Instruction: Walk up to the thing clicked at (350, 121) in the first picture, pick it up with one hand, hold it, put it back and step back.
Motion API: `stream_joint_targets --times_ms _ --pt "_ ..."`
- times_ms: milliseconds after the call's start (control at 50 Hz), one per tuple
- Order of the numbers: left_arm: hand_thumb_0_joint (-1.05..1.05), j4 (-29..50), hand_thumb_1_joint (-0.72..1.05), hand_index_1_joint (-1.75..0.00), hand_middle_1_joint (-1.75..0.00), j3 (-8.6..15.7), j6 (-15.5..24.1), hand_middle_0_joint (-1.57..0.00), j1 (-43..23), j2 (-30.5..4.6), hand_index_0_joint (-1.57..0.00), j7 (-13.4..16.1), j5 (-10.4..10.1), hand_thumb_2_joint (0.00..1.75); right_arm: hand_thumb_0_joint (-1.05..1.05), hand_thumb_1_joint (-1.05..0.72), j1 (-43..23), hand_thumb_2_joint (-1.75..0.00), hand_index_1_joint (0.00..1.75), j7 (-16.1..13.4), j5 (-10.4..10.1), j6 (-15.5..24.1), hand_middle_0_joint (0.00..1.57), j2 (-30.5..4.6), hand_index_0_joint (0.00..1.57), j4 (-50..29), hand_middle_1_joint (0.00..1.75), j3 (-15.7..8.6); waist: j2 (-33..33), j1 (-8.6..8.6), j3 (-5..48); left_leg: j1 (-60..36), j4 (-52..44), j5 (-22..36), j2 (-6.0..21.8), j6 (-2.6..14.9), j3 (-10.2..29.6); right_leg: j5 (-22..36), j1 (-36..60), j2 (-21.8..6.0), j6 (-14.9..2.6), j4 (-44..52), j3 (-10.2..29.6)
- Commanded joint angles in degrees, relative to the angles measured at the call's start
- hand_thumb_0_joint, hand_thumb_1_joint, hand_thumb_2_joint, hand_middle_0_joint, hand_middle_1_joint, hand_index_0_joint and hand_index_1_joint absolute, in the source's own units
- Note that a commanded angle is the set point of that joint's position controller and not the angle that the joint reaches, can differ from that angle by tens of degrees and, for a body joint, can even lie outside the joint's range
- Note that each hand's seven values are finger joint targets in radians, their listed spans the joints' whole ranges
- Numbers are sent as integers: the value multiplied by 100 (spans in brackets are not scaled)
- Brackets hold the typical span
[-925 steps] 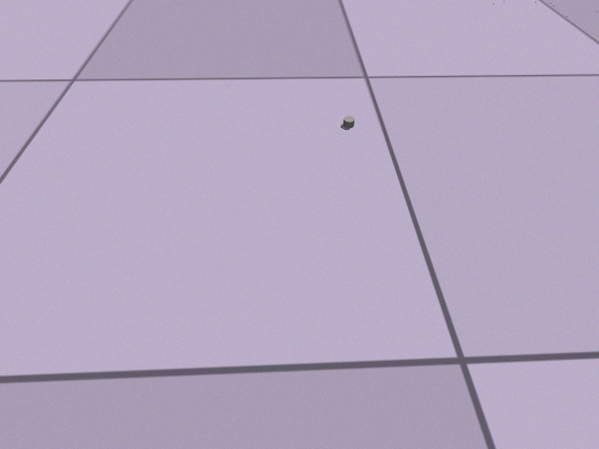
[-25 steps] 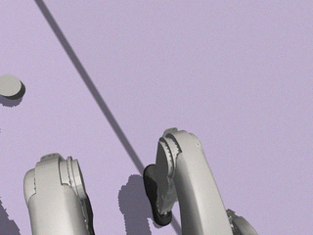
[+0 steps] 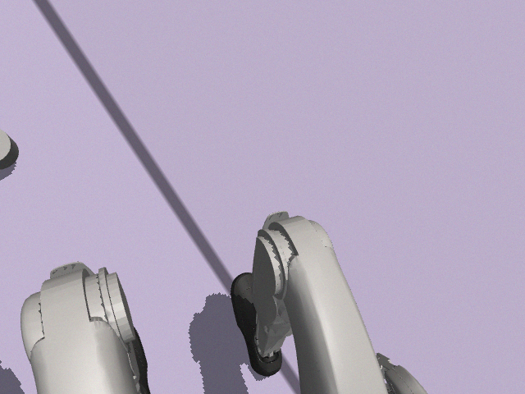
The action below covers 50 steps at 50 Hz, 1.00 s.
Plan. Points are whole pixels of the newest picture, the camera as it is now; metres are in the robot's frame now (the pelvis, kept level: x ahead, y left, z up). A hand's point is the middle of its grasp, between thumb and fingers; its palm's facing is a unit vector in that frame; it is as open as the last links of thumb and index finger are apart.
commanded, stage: rise first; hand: left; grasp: from above
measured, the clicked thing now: out of the picture +0.52 +0.31 -0.30
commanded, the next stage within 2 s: none
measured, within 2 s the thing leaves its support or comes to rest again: neither
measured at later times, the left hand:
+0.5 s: hand out of the picture +0.47 +0.34 -0.19, palm faces -0.46 -0.09 -0.89, open 14.1 cm
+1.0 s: hand out of the picture +0.47 +0.34 -0.18, palm faces -0.45 -0.09 -0.89, open 14.0 cm
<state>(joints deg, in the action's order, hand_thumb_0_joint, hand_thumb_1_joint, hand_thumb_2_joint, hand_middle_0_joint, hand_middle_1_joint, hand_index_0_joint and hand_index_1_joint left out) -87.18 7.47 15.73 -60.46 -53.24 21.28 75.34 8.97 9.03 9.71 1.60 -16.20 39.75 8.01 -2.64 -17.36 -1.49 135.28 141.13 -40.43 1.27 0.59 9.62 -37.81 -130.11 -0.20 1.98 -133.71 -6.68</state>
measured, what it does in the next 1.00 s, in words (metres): stands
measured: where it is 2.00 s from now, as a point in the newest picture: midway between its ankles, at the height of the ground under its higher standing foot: (200, 367)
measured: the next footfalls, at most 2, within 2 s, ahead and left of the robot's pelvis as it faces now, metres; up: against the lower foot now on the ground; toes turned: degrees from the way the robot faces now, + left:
none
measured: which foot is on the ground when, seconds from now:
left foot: down 0.00-1.00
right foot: down 0.00-1.00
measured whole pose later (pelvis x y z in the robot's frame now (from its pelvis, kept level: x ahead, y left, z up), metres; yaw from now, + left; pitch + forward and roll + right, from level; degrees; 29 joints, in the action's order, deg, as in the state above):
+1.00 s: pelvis +0.00 +0.00 +0.00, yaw -1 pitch +33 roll -12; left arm -87.1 7.2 14.5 -60.9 -55.6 20.5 75.2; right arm 9.6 9.1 9.5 2.4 -16.7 37.7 10.5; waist -3.0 -18.7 -2.1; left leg 135.4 141.3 -39.6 1.0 0.7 10.4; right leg -36.9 -129.7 -0.1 2.2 -133.2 -7.3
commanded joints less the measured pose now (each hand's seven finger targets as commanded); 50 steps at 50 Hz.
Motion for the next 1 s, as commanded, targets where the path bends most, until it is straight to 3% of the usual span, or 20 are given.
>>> stream_joint_targets --times_ms 0,40,120,180,220,280,360,380,460,480,560,620,700,760,820,860,960,980 --pt "0 633 -55 -103 -104 97 -37 -7 -1670 -1495 -7 265 -53 101 0 -90 1280 -90 30 -76 -22 17 20 -1620 20 2 30 -478 2454 -36 3795 -3214 -1541 1276 -67 36 -424 1265 1758 247 -399 1123 -429" --pt "0 611 -54 -103 -103 78 -45 -7 -1827 -1502 -7 287 -73 100 0 -90 1282 -90 30 -84 -10 37 20 -1632 20 -5 30 -450 2287 -156 3717 -2996 -1459 1180 -71 84 -448 1234 1810 256 -369 1182 -430" --pt "0 603 -55 -103 -104 135 -68 -7 -1737 -1648 -7 324 -50 101 0 -90 1303 -90 30 -92 4 69 20 -1629 20 0 30 -414 2341 -61 3827 -2981 -1449 1179 -81 90 -512 1244 2015 269 -357 1227 -395" --pt "0 619 -55 -103 -104 97 -91 -7 -1831 -1625 -7 322 -79 100 0 -90 1322 -90 30 -82 2 101 20 -1652 20 -14 30 -395 2477 -154 3852 -3150 -1436 1324 -65 63 -455 1350 1913 260 -368 1139 -425" --pt "0 726 -55 -103 -103 191 -96 -6 -1847 -1790 -6 354 -84 101 0 -90 1312 -90 30 -95 -1 97 20 -1683 20 -14 30 -389 2541 -90 3952 -3225 -1460 1446 -57 46 -439 1435 1963 251 -371 1117 -438" --pt "0 568 -56 -102 -102 93 -136 -7 -1741 -1644 -7 303 -61 101 0 -90 1324 -90 30 -75 -2 121 20 -1685 20 -48 30 -369 2534 -182 3758 -3258 -1446 1437 -41 41 -404 1419 1852 250 -373 1112 -455" --pt "0 619 -55 -103 -104 88 -170 -7 -1646 -1677 -7 258 -101 101 0 -90 1297 -90 30 -68 -21 123 20 -1686 20 -42 30 -360 2696 -82 3804 -3365 -1492 1510 -36 15 -393 1457 1817 254 -394 1079 -449" --pt "0 687 -55 -102 -102 121 -170 -7 -1693 -1711 -7 244 -116 100 0 -90 1317 -90 30 -55 2 124 20 -1703 20 -66 30 -349 2712 -150 3801 -3346 -1489 1515 -30 11 -395 1468 1878 254 -386 1084 -464" --pt "0 738 -54 -102 -102 83 -147 -7 -1681 -1678 -7 173 -175 100 0 -90 1279 -90 30 -53 -8 96 20 -1708 20 -106 30 -338 2596 -134 3806 -3249 -1524 1332 -31 32 -371 1343 1861 268 -382 1116 -477" --pt "0 647 -55 -102 -102 62 -148 -7 -1637 -1659 -7 135 -183 101 0 -90 1272 -90 30 -52 -37 109 20 -1717 20 -93 30 -354 2536 -139 3584 -3104 -1493 1223 -38 41 -385 1264 1746 249 -386 1128 -463" --pt "0 872 -55 -101 -101 105 -74 -7 -1738 -1775 -7 137 -194 101 0 -90 1259 -90 30 -71 -26 102 20 -1698 20 -128 30 -322 2528 -105 3731 -3014 -1459 1122 -41 66 -444 1209 1952 277 -364 1202 -451" --pt "0 679 -55 -102 -102 29 -43 -7 -1767 -1631 -7 125 -201 101 0 -90 1292 -90 30 -83 -32 103 20 -1707 20 -93 30 -339 2293 -208 3548 -2869 -1454 998 -53 78 -407 1110 1820 272 -366 1224 -466" --pt "0 642 -54 -102 -102 -3 -43 -7 -1725 -1677 -7 121 -140 101 0 -90 1318 -90 30 -84 -36 115 20 -1666 20 -78 30 -324 2388 -141 3621 -2948 -1464 1070 -43 72 -427 1155 1894 285 -368 1216 -456" --pt "0 714 -54 -101 -101 -26 -62 -8 -1863 -1624 -8 148 -131 101 0 -90 1337 -90 30 -83 -12 117 20 -1694 20 -104 30 -288 2417 -228 3732 -3108 -1454 1279 -41 59 -404 1335 1950 279 -359 1187 -483" --pt "0 701 -53 -101 -101 107 -109 -8 -1759 -1874 -8 189 -109 100 0 -90 1305 -90 30 -90 -39 96 20 -1727 20 -132 30 -292 2634 -78 3870 -3246 -1505 1439 -52 29 -411 1427 1960 265 -381 1143 -470" --pt "0 736 -53 -101 -101 59 -140 -8 -1744 -1747 -8 167 -134 99 0 -90 1303 -90 30 -82 -23 97 20 -1721 20 -148 30 -286 2694 -134 3802 -3282 -1508 1511 -42 18 -383 1484 1900 259 -383 1115 -488" --pt "0 919 -53 -100 -100 132 -188 -9 -1721 -1876 -9 119 -154 100 0 -90 1240 -90 30 -94 -52 73 20 -1708 20 -205 30 -299 2722 -38 3931 -3229 -1531 1390 -45 35 -438 1393 1967 265 -387 1153 -455" --pt "0 748 -53 -99 -98 70 -206 -10 -1619 -1742 -9 87 -177 99 0 -90 1245 -90 30 -87 -60 75 20 -1705 20 -199 30 -308 2598 -81 3765 -3175 -1502 1308 -49 45 -437 1330 1848 258 -397 1153 -441"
